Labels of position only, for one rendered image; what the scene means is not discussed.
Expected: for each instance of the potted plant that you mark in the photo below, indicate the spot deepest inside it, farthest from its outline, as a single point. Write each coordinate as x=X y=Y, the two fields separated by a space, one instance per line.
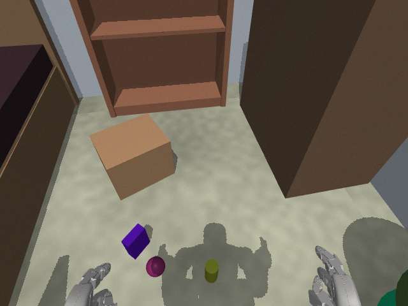
x=398 y=296

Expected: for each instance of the bookshelf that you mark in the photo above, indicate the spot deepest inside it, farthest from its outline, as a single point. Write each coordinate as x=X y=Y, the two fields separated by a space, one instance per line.
x=158 y=55

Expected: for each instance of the left robot hand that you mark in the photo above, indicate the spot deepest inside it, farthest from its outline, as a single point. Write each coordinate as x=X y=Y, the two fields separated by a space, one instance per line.
x=82 y=293

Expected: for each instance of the right robot hand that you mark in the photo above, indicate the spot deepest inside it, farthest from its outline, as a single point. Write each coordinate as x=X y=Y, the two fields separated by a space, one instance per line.
x=340 y=286

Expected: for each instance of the bed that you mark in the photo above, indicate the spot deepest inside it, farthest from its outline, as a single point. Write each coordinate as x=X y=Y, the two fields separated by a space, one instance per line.
x=37 y=100

